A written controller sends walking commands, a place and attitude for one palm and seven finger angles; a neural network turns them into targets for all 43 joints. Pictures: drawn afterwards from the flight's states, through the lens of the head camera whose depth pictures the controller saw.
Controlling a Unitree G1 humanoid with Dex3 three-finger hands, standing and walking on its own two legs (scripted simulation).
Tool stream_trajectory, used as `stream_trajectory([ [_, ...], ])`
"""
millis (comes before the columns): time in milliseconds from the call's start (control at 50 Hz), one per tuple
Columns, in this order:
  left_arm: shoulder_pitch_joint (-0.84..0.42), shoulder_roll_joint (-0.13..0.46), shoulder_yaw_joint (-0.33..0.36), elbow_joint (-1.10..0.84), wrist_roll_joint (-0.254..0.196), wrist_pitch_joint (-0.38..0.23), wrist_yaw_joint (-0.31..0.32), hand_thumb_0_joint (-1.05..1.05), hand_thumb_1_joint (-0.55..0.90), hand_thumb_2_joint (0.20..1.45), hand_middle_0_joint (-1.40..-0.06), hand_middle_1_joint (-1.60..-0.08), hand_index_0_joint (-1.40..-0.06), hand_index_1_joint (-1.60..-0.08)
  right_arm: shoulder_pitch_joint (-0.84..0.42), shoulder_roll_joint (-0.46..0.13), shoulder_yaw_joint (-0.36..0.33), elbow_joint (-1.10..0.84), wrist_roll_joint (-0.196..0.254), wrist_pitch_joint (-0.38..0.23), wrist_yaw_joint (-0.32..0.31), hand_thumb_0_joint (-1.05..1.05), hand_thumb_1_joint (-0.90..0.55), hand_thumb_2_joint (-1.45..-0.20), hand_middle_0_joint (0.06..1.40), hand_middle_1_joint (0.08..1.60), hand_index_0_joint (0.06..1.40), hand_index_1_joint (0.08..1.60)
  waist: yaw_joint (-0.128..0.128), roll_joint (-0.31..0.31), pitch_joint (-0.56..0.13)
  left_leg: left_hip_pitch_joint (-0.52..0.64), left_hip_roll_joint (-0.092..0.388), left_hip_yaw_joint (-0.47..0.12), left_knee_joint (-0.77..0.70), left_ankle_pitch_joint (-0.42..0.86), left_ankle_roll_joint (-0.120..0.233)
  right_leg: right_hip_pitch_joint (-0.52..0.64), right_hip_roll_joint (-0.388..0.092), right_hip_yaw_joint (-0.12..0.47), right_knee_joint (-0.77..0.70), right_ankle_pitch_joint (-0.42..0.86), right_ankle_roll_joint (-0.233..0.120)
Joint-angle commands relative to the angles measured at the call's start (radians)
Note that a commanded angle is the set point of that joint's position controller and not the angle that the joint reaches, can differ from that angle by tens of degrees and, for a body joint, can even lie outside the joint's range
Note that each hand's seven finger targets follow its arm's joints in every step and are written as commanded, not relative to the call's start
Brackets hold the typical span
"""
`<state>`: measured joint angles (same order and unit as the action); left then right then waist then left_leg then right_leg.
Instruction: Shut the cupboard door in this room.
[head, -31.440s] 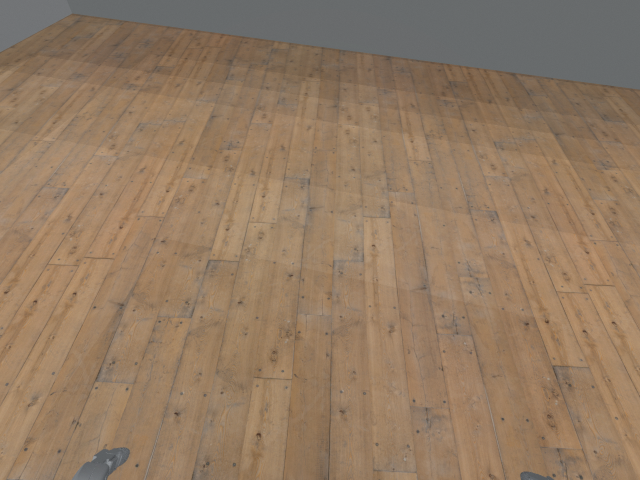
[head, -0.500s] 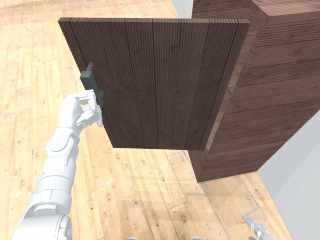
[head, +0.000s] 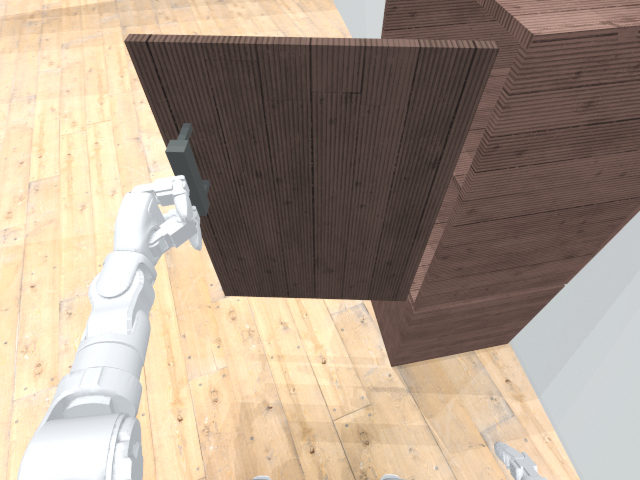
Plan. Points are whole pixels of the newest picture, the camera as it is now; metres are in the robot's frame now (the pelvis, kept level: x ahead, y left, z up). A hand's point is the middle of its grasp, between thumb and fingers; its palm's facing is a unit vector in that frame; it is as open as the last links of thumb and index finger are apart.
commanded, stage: push the door shut along its arc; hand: left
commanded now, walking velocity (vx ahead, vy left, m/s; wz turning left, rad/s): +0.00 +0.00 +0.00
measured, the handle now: (193, 170) +0.51 +0.20 +0.09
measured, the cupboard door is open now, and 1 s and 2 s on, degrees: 77 62 49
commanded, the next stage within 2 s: pull the fist back off the door in 1.80 s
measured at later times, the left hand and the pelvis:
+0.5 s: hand (203, 184) +0.47 +0.17 +0.09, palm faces -0.14 -0.99 -0.01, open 3.2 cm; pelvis +0.00 +0.01 -0.01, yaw +1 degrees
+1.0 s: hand (247, 157) +0.53 +0.12 +0.09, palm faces -0.27 -0.96 -0.01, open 3.1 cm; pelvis +0.00 +0.00 -0.02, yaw -1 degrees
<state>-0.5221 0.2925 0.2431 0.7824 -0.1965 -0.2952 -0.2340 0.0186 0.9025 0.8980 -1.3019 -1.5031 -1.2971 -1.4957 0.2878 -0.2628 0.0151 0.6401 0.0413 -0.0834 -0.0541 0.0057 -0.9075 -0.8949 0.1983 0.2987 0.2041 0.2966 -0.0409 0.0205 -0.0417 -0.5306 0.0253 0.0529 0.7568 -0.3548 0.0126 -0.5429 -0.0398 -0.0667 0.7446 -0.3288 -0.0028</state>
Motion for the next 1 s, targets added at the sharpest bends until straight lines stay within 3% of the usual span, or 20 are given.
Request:
stream_trajectory([
  [0, -0.496, 0.24, 0.048, -0.182, -0.013, -0.063, -0.019, 0.0, 0.9, 0.9, -1.3, -1.5, -1.3, -1.5, 0.021, -0.149, -0.049, -0.106, 0.003, -0.033, -0.019, 0.0, -0.9, -0.9, 0.2, 0.3, 0.2, 0.3, -0.023, -0.024, -0.286, 0.097, -0.027, -0.049, -0.111, 0.111, 0.006, 0.131, 0.039, 0.044, -0.094, 0.17, -0.014],
  [60, -0.629, 0.27, 0.044, -0.172, -0.022, -0.101, -0.042, 0.0, 0.9, 0.9, -1.3, -1.5, -1.3, -1.5, 0.026, -0.152, -0.044, -0.091, 0.001, -0.039, -0.028, 0.0, -0.9, -0.9, 0.2, 0.3, 0.2, 0.3, -0.047, 0.005, -0.319, 0.114, -0.026, -0.057, -0.094, 0.108, 0.006, 0.111, 0.04, 0.048, -0.08, 0.165, -0.013],
  [140, -0.681, 0.277, 0.036, -0.047, -0.016, -0.115, -0.075, 0.0, 0.9, 0.9, -1.3, -1.5, -1.3, -1.5, 0.06, -0.165, -0.044, -0.063, -0.003, -0.044, -0.03, 0.0, -0.9, -0.9, 0.2, 0.3, 0.2, 0.3, -0.06, 0.023, -0.355, 0.119, -0.025, -0.074, -0.073, 0.126, 0.0, 0.065, 0.045, 0.036, -0.052, 0.168, -0.02],
  [200, -0.681, 0.216, -0.01, 0.022, -0.012, -0.093, -0.103, 0.0, 0.9, 0.9, -1.3, -1.5, -1.3, -1.5, 0.081, -0.17, -0.049, -0.056, -0.004, -0.046, -0.019, 0.0, -0.9, -0.9, 0.2, 0.3, 0.2, 0.3, -0.067, 0.049, -0.381, 0.147, -0.02, -0.087, -0.061, 0.175, -0.008, 0.015, 0.046, 0.022, -0.034, 0.196, -0.023],
  [300, -0.786, 0.239, -0.008, 0.069, -0.015, -0.08, -0.129, 0.0, 0.9, 0.9, -1.3, -1.5, -1.3, -1.5, 0.118, -0.186, -0.055, -0.04, -0.007, -0.037, -0.017, 0.0, -0.9, -0.9, 0.2, 0.3, 0.2, 0.3, -0.102, -0.013, -0.383, 0.105, -0.016, -0.093, -0.036, 0.175, 0.0, -0.013, 0.048, 0.023, -0.026, 0.202, -0.017],
  [320, -0.796, 0.238, -0.015, 0.072, -0.012, -0.082, -0.133, 0.0, 0.9, 0.9, -1.3, -1.5, -1.3, -1.5, 0.122, -0.188, -0.054, -0.041, -0.007, -0.035, -0.015, 0.0, -0.9, -0.9, 0.2, 0.3, 0.2, 0.3, -0.102, 0.014, -0.388, 0.109, -0.016, -0.097, -0.035, 0.175, -0.002, -0.026, 0.049, 0.021, -0.022, 0.192, -0.019],
  [400, -0.869, 0.258, -0.01, 0.139, -0.004, -0.079, -0.139, 0.0, 0.9, 0.9, -1.3, -1.5, -1.3, -1.5, 0.152, -0.198, -0.055, -0.02, -0.011, -0.032, -0.013, 0.0, -0.9, -0.9, 0.2, 0.3, 0.2, 0.3, -0.13, -0.011, -0.369, 0.077, -0.015, -0.106, -0.018, 0.142, 0.003, -0.07, 0.052, 0.023, -0.019, 0.155, -0.018],
  [460, -0.94, 0.265, -0.024, 0.111, 0.008, -0.09, -0.15, 0.0, 0.9, 0.9, -1.3, -1.5, -1.3, -1.5, 0.169, -0.202, -0.058, -0.011, -0.015, -0.033, -0.011, 0.0, -0.9, -0.9, 0.2, 0.3, 0.2, 0.3, -0.137, 0.076, -0.446, 0.14, -0.011, -0.122, -0.001, 0.198, -0.002, -0.113, 0.053, 0.019, 0.003, 0.164, -0.022],
  [480, -0.935, 0.233, -0.048, 0.124, 0.01, -0.089, -0.156, 0.0, 0.9, 0.9, -1.3, -1.5, -1.3, -1.5, 0.175, -0.198, -0.06, -0.009, -0.015, -0.034, -0.008, 0.0, -0.9, -0.9, 0.2, 0.3, 0.2, 0.3, -0.142, 0.1, -0.455, 0.167, -0.007, -0.127, 0.006, 0.22, -0.006, -0.139, 0.054, 0.015, 0.004, 0.164, -0.024],
  [580, -0.976, 0.244, -0.039, 0.147, 0.008, -0.08, -0.163, 0.0, 0.9, 0.9, -1.3, -1.5, -1.3, -1.5, 0.209, -0.203, -0.062, 0.007, -0.022, -0.025, 0.0, 0.0, -0.9, -0.9, 0.2, 0.3, 0.2, 0.3, -0.155, 0.08, -0.485, 0.179, -0.001, -0.136, 0.028, 0.291, -0.006, -0.151, 0.061, 0.007, 0.016, 0.202, -0.022],
  [620, -0.972, 0.311, 0.025, 0.184, 0.007, -0.062, -0.155, 0.0, 0.9, 0.9, -1.3, -1.5, -1.3, -1.5, 0.214, -0.208, -0.059, 0.0, -0.023, -0.018, 0.001, 0.0, -0.9, -0.9, 0.2, 0.3, 0.2, 0.3, -0.15, 0.046, -0.465, 0.122, -0.005, -0.123, 0.027, 0.25, 0.0, -0.118, 0.063, 0.012, 0.012, 0.201, -0.02],
  [640, -0.965, 0.384, 0.084, 0.205, 0.009, -0.059, -0.145, 0.0, 0.9, 0.9, -1.3, -1.5, -1.3, -1.5, 0.223, -0.215, -0.056, -0.001, -0.023, -0.013, -0.004, 0.0, -0.9, -0.9, 0.2, 0.3, 0.2, 0.3, -0.139, 0.039, -0.459, 0.089, -0.009, -0.118, 0.028, 0.249, 0.005, -0.098, 0.063, 0.015, 0.014, 0.207, -0.022],
  [680, -1.003, 0.401, 0.09, 0.234, 0.028, -0.05, -0.131, 0.0, 0.9, 0.9, -1.3, -1.5, -1.3, -1.5, 0.225, -0.206, -0.05, -0.007, -0.022, -0.007, -0.002, 0.0, -0.9, -0.9, 0.2, 0.3, 0.2, 0.3, -0.153, 0.016, -0.44, 0.03, -0.013, -0.107, 0.032, 0.224, 0.01, -0.079, 0.061, 0.027, 0.015, 0.215, -0.014],
  [740, -1.03, 0.468, 0.121, 0.209, 0.065, -0.077, -0.11, 0.0, 0.9, 0.9, -1.3, -1.5, -1.3, -1.5, 0.242, -0.205, -0.049, -0.02, -0.027, -0.003, 0.0, 0.0, -0.9, -0.9, 0.2, 0.3, 0.2, 0.3, -0.148, 0.056, -0.479, 0.025, -0.016, -0.105, 0.044, 0.255, 0.011, -0.063, 0.062, 0.032, 0.032, 0.242, -0.015],
  [760, -1.017, 0.459, 0.115, 0.191, 0.073, -0.085, -0.113, 0.0, 0.9, 0.9, -1.3, -1.5, -1.3, -1.5, 0.239, -0.202, -0.051, -0.026, -0.031, -0.004, 0.004, 0.0, -0.9, -0.9, 0.2, 0.3, 0.2, 0.3, -0.14, 0.088, -0.536, 0.06, -0.014, -0.104, 0.054, 0.29, 0.007, -0.06, 0.062, 0.038, 0.039, 0.27, -0.013],
  [800, -0.987, 0.46, 0.113, 0.192, 0.074, -0.091, -0.133, 0.0, 0.9, 0.9, -1.3, -1.5, -1.3, -1.5, 0.242, -0.202, -0.054, -0.032, -0.031, 0.001, 0.008, 0.0, -0.9, -0.9, 0.2, 0.3, 0.2, 0.3, -0.135, 0.104, -0.567, 0.081, -0.011, -0.101, 0.068, 0.326, 0.003, -0.054, 0.064, 0.039, 0.042, 0.3, -0.015],
  [860, -1.036, 0.434, 0.078, 0.225, 0.061, -0.074, -0.172, 0.0, 0.9, 0.9, -1.3, -1.5, -1.3, -1.5, 0.249, -0.206, -0.053, -0.027, -0.026, 0.011, 0.002, 0.0, -0.9, -0.9, 0.2, 0.3, 0.2, 0.3, -0.174, 0.056, -0.533, 0.045, -0.01, -0.093, 0.071, 0.296, 0.012, -0.056, 0.07, 0.041, 0.033, 0.306, -0.009],
  [920, -1.103, 0.467, 0.086, 0.264, 0.057, -0.041, -0.194, 0.0, 0.9, 0.9, -1.3, -1.5, -1.3, -1.5, 0.259, -0.215, -0.053, -0.016, -0.023, 0.017, -0.007, 0.0, -0.9, -0.9, 0.2, 0.3, 0.2, 0.3, -0.202, 0.016, -0.483, -0.016, -0.013, -0.086, 0.072, 0.224, 0.021, -0.056, 0.071, 0.048, 0.016, 0.275, -0.003],
  [960, -1.138, 0.504, 0.108, 0.259, 0.056, -0.042, -0.202, 0.0, 0.9, 0.9, -1.3, -1.5, -1.3, -1.5, 0.268, -0.217, -0.051, -0.01, -0.024, 0.015, -0.014, 0.0, -0.9, -0.9, 0.2, 0.3, 0.2, 0.3, -0.203, 0.044, -0.511, 0.002, -0.014, -0.089, 0.08, 0.251, 0.022, -0.056, 0.07, 0.05, 0.021, 0.293, -0.006],
  [980, -1.134, 0.462, 0.071, 0.273, 0.056, -0.036, -0.211, 0.0, 0.9, 0.9, -1.3, -1.5, -1.3, -1.5, 0.262, -0.212, -0.049, -0.01, -0.025, 0.013, -0.012, 0.0, -0.9, -0.9, 0.2, 0.3, 0.2, 0.3, -0.205, 0.071, -0.51, 0.004, -0.018, -0.089, 0.084, 0.255, 0.02, -0.071, 0.07, 0.049, 0.023, 0.291, -0.007],
])
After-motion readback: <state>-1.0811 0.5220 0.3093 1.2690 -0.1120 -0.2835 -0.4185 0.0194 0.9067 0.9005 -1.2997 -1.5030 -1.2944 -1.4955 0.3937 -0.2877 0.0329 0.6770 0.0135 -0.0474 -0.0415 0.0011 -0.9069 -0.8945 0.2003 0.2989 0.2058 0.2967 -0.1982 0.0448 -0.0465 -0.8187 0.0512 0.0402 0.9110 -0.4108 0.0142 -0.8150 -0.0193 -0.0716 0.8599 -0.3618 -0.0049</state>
